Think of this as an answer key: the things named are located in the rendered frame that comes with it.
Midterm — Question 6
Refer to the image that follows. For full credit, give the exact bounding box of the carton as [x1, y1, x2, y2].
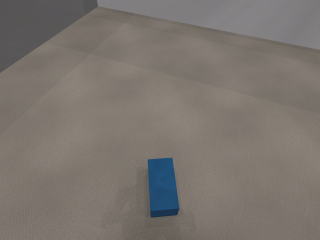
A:
[147, 157, 180, 218]

